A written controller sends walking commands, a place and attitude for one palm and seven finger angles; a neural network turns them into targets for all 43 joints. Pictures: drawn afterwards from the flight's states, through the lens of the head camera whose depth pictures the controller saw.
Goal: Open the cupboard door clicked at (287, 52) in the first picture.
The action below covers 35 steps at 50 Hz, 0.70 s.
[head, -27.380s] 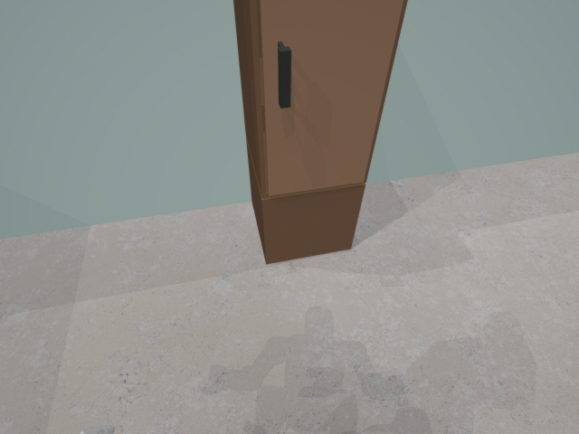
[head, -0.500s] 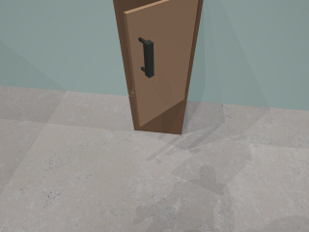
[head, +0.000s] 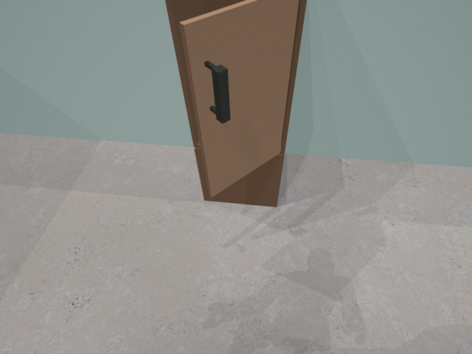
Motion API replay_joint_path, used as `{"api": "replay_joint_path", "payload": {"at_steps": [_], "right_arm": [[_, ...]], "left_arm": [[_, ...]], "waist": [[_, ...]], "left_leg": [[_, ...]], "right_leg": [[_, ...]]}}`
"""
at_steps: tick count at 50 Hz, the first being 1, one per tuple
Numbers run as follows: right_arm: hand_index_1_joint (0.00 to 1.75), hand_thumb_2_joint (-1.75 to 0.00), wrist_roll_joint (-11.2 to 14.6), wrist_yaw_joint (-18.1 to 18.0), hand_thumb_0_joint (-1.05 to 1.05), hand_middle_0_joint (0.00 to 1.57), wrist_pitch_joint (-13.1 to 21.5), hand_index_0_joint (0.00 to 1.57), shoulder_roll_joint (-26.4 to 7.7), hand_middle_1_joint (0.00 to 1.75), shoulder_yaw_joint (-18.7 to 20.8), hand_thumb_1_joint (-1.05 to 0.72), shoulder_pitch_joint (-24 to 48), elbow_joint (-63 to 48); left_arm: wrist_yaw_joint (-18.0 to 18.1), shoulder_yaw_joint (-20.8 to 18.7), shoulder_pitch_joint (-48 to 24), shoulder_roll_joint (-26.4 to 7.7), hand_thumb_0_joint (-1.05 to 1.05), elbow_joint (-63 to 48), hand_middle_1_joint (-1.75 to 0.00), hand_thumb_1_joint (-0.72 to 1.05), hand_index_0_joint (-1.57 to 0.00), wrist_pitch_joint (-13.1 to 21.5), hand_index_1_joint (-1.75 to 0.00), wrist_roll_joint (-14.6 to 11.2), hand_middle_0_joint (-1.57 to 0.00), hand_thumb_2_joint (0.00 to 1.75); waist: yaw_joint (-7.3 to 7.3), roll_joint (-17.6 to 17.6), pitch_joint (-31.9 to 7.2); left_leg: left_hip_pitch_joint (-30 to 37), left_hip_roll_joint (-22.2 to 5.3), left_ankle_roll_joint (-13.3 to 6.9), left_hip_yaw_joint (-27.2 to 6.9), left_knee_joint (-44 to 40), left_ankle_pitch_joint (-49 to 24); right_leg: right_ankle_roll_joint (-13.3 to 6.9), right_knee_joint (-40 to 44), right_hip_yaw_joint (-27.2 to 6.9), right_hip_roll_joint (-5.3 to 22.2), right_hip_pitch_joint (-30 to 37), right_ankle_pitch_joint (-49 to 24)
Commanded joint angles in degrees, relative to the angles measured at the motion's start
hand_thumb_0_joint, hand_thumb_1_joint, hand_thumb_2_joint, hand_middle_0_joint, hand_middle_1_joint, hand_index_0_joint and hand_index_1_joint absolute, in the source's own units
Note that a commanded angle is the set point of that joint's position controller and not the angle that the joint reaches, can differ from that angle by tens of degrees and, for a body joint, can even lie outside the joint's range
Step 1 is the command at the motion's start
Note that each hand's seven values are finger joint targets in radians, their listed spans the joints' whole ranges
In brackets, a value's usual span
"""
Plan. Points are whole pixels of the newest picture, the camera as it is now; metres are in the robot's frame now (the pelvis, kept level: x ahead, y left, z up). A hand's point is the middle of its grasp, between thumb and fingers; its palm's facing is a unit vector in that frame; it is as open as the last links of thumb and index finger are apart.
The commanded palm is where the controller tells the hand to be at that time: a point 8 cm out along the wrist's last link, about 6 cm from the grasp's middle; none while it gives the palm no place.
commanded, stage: walk to a spot facing it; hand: left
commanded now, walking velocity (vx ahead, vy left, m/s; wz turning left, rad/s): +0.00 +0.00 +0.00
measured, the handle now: (216, 92) +0.67 +0.09 +0.07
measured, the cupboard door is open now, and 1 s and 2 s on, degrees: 47 47 47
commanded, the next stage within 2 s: none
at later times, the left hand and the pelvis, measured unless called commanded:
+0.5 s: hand out of the picture +0.09 +0.19 -0.18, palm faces -0.15 -0.96 -0.24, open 7.4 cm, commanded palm none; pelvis +0.00 +0.00 -0.01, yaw -10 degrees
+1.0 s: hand out of the picture +0.14 +0.16 -0.19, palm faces -0.39 -0.89 -0.24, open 7.4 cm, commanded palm none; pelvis -0.01 +0.00 -0.02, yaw -27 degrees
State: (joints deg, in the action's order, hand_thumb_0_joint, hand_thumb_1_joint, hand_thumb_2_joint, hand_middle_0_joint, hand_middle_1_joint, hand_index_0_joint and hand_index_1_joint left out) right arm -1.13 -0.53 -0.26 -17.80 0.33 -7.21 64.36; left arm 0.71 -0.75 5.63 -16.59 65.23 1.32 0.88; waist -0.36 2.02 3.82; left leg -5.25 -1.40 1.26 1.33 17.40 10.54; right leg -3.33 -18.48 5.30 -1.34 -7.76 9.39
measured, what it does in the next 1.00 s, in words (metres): steps on the spot, turning right: left foot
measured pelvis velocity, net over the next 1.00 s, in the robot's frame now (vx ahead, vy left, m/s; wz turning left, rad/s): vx -0.01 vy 0.00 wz -0.47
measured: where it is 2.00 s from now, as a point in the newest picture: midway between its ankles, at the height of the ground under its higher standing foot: outside the picture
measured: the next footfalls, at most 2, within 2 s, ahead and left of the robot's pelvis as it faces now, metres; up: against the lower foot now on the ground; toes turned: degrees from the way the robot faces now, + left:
left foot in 0.96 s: +0.10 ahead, +0.12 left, +0.00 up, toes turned -26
right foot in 1.18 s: -0.03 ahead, -0.15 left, +0.00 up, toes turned -34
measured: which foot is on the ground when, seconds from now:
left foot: down 0.00-0.62, up 0.64-0.94, down 0.96-1.00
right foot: down 0.00-0.94, up 0.96-1.00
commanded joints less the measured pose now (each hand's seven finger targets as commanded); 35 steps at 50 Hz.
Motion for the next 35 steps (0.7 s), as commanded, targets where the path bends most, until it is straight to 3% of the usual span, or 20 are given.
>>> {"api": "replay_joint_path", "payload": {"at_steps": [1, 5, 8, 11, 15, 17, 18, 19, 20, 21, 22, 23, 25, 27, 29, 30, 31, 32, 33, 35], "right_arm": [[0.3, -0.9, 0.1, -0.4, 0.0, 0.2, 0.7, 0.2, -9.6, 0.3, 1.9, -0.9, -0.1, -2.5], [0.3, -0.9, -0.1, -0.7, 0.0, 0.2, 0.7, 0.2, -10.1, 0.3, 2.1, -0.9, -0.3, -2.6], [0.3, -0.9, -0.1, -1.1, 0.0, 0.2, -0.4, 0.2, -3.3, 0.3, 1.2, -0.9, -4.7, -2.5], [0.3, -0.9, 0.1, -1.7, 0.0, 0.2, -1.1, 0.2, -3.6, 0.3, 2.2, -0.9, -6.1, -4.4], [0.3, -0.9, 0.3, -2.1, 0.0, 0.2, -1.6, 0.2, -3.1, 0.3, 3.2, -0.9, -7.1, -6.9], [0.3, -0.9, 0.2, -2.1, 0.0, 0.2, -1.6, 0.2, -2.5, 0.3, 3.4, -0.9, -8.3, -7.4], [0.3, -0.9, 0.0, -2.2, 0.0, 0.2, -1.5, 0.2, -2.8, 0.3, 3.6, -0.9, -8.6, -7.7], [0.3, -0.9, -0.3, -2.3, 0.0, 0.2, -1.2, 0.2, -4.0, 0.3, 3.9, -0.9, -8.9, -8.0], [0.3, -0.9, -0.7, -2.4, 0.0, 0.2, -0.9, 0.2, -5.5, 0.3, 4.3, -0.9, -9.2, -8.5], [0.3, -0.9, -0.7, -2.5, 0.0, 0.2, -0.5, 0.2, -6.0, 0.3, 4.5, -0.9, -8.8, -9.0], [0.3, -0.9, -0.9, -2.7, 0.0, 0.2, -0.1, 0.2, -5.6, 0.3, 4.4, -0.9, -9.0, -9.4], [0.3, -0.9, -1.1, -2.8, 0.0, 0.2, 0.3, 0.2, -5.1, 0.3, 4.4, -0.9, -7.8, -9.9], [0.3, -0.9, -1.4, -2.6, 0.0, 0.2, 0.5, 0.2, -5.2, 0.3, 4.6, -0.9, -6.1, -10.5], [0.3, -0.9, -1.3, -2.4, 0.0, 0.2, 0.3, 0.2, -5.5, 0.3, 4.9, -0.9, -6.2, -10.7], [0.3, -0.9, -0.7, -2.1, 0.0, 0.2, -0.2, 0.2, -5.5, 0.3, 5.3, -0.9, -5.2, -11.0], [0.3, -0.9, 0.1, -1.8, 0.0, 0.2, -0.7, 0.2, -2.8, 0.3, 5.3, -0.9, -4.7, -12.6], [0.3, -0.9, 0.6, -1.3, 0.0, 0.2, -1.2, 0.2, 0.3, 0.3, 4.6, -0.9, -2.6, -15.2], [0.3, -0.9, 0.7, -1.1, 0.0, 0.2, -1.8, 0.2, 0.2, 0.3, 4.6, -0.9, -3.0, -15.1], [0.3, -0.9, 0.5, -1.3, 0.0, 0.2, -1.6, 0.2, 0.1, 0.3, 4.8, -0.9, 0.0, -15.4], [0.3, -0.9, 0.5, -1.4, 0.0, 0.2, -1.2, 0.2, 0.2, 0.3, 4.6, -0.9, -0.9, -15.0]], "left_arm": [[0.6, -2.5, -1.4, -12.5, 0.0, -2.9, -0.3, 0.9, -0.2, 1.1, -0.3, -0.1, -0.2, 0.9], [0.5, -2.6, -2.0, -12.7, 0.0, -3.3, -0.3, 0.9, -0.2, 0.9, -0.3, -0.1, -0.2, 0.9], [0.9, -2.0, 1.3, -6.9, 0.0, -3.3, -0.3, 0.9, -0.2, -0.8, -0.3, -0.1, -0.2, 0.9], [0.9, -3.1, 2.9, -7.7, 0.0, -4.9, -0.3, 0.9, -0.2, -1.9, -0.3, 0.1, -0.2, 0.9], [0.6, -4.1, 3.3, -8.2, 0.0, -7.7, -0.3, 0.9, -0.2, -2.8, -0.3, 0.3, -0.2, 0.9], [0.5, -4.4, 2.7, -7.8, 0.0, -9.0, -0.3, 0.9, -0.2, -3.1, -0.3, 0.4, -0.2, 0.9], [0.2, -4.4, 2.2, -6.9, 0.0, -9.8, -0.3, 0.9, -0.2, -3.3, -0.3, 0.3, -0.2, 0.9], [-0.1, -4.3, 1.8, -5.6, 0.0, -10.7, -0.3, 0.9, -0.2, -3.4, -0.3, 0.3, -0.2, 0.9], [-0.5, -4.2, 1.5, -4.1, 0.0, -11.8, -0.3, 0.9, -0.2, -3.6, -0.3, 0.2, -0.2, 0.9], [-0.7, -4.4, 1.0, -3.3, 0.0, -12.5, -0.3, 0.9, -0.2, -3.9, -0.3, 0.2, -0.2, 0.9], [-0.9, -4.8, 0.8, -3.6, 0.0, -13.3, -0.3, 0.9, -0.2, -4.4, -0.3, 0.4, -0.2, 0.9], [-1.1, -5.1, 1.0, -2.6, 0.0, -13.6, -0.3, 0.9, -0.2, -4.4, -0.3, 0.3, -0.2, 0.9], [-1.5, -4.8, 2.5, -0.6, 0.0, -13.9, -0.3, 0.9, -0.2, -4.2, -0.3, 0.2, -0.2, 0.9], [-1.7, -4.8, 4.2, -0.1, 0.0, -14.0, -0.3, 0.9, -0.2, -4.0, -0.3, 0.2, -0.2, 0.9], [-1.7, -5.5, 9.3, -1.6, 0.0, -12.8, -0.3, 0.9, -0.2, -3.5, -0.3, 0.4, -0.2, 0.9], [-1.0, -6.7, 12.2, -7.0, 0.0, -12.3, -0.3, 0.9, -0.2, -2.7, -0.3, 1.0, -0.2, 0.9], [-0.1, -7.6, 14.0, -12.0, 0.0, -12.0, -0.3, 0.9, -0.2, -2.3, -0.3, 0.6, -0.2, 0.9], [0.0, -7.4, 13.9, -13.3, 0.0, -12.6, -0.3, 0.9, -0.2, -2.8, -0.3, 0.2, -0.2, 0.9], [0.7, -7.3, 10.1, -10.0, 0.0, -13.4, -0.3, 0.9, -0.2, -2.7, -0.3, 0.7, -0.2, 0.9], [1.2, -6.7, 7.3, -6.9, 0.0, -14.3, -0.3, 0.9, -0.2, -2.3, -0.3, 0.7, -0.2, 0.9]], "waist": [[0.13, -2.0, -5.0], [-0.21, -1.2, -5.0], [-0.51, -2.5, -6.2], [-0.42, -4.1, -5.5], [-0.85, -5.9, -4.7], [-1.38, -3.5, -3.9], [-1.48, -1.6, -2.9], [-1.61, 3.0, -2.4], [-1.4, 8.2, -1.8], [-0.94, 12.1, -1.3], [-0.71, 9.2, -1.3], [0.47, 6.1, -1.3], [1.14, 6.4, -2.5], [1.18, 7.4, -3.4], [3.32, 4.2, -3.2], [4.43, -11.3, -3.2], [5.58, -20.9, -3.2], [5.31, -14.8, -2.7], [3.83, -14.3, -1.7], [1.54, -12.5, -5.7]], "left_leg": [[-0.4, -5.6, -2.5, -4.4, -1.9, -6.9], [0.4, -6.0, -2.2, -3.2, -1.1, -6.8], [-0.2, -6.4, -1.1, 0.1, 2.7, -7.1], [-2.0, -6.1, -1.0, 2.3, 6.6, -4.2], [-3.2, -5.4, -1.0, 3.3, 11.2, 1.3], [-2.6, -6.3, -1.4, 2.6, 10.1, 2.3], [-1.7, -8.1, -2.2, 1.0, 7.7, 2.0], [-0.6, -11.5, -3.6, -1.9, 4.4, 0.7], [-0.6, -17.0, -6.3, -6.5, 0.0, -1.4], [-0.8, -22.6, -10.2, -10.1, -3.2, -7.3], [-1.9, -24.6, -12.4, -10.3, -3.2, -10.7], [-1.4, -23.5, -12.4, -7.8, -0.8, -16.1], [-1.5, -20.9, -10.1, -1.1, 2.5, -20.5], [-3.0, -19.8, -7.9, 2.2, 5.8, -19.0], [-7.7, -15.9, -3.7, 6.5, 14.8, -11.6], [-17.0, -8.4, 0.5, 10.9, 28.5, 3.7], [-24.9, -1.8, 2.2, 7.6, 42.0, 26.9], [-25.3, -2.9, 1.5, 0.8, 47.8, 27.3], [-28.9, -3.3, 1.3, -2.0, 50.2, 22.4], [-26.7, -3.8, 1.9, -2.6, 48.5, 17.9]], "right_leg": [[0.4, 4.0, -9.0, 9.2, 2.9, -8.9], [0.1, 3.7, -10.2, 9.1, 2.2, -11.1], [0.5, 0.0, -11.3, 9.2, 1.9, -17.5], [-0.4, -1.9, -13.8, 9.4, 0.2, -19.5], [-2.3, -2.2, -17.9, 10.2, -3.8, -16.8], [-2.3, -3.6, -17.9, 9.1, -7.2, -13.2], [-1.4, -5.8, -16.5, 6.9, -10.1, -10.6], [-0.1, -10.6, -13.7, 3.8, -13.4, -8.1], [1.3, -19.5, -9.2, 0.7, -16.1, -1.9], [2.3, -31.4, -6.4, -0.5, -19.4, 15.7], [2.8, -40.4, -7.6, 0.6, -20.9, 20.8], [2.9, -41.0, -8.5, 2.4, -21.7, 20.7], [3.1, -35.5, -5.7, 3.4, -17.8, 19.7], [2.7, -27.6, -2.8, 3.0, -12.1, 17.2], [2.0, -14.1, -2.3, 2.4, -3.7, 4.2], [-2.0, -3.4, -19.0, 11.6, 2.2, -10.3], [-8.9, 2.0, -34.4, 23.1, 1.8, -23.6], [-11.9, 2.5, -35.1, 22.7, -2.5, -7.9], [-11.1, 1.0, -34.9, 18.4, -2.0, -7.6], [-9.6, -2.5, -29.4, 15.8, -0.6, -16.3]]}}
